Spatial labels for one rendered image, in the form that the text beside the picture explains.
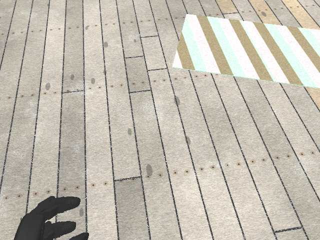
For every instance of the left robot hand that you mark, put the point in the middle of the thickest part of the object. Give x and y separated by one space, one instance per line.
33 227

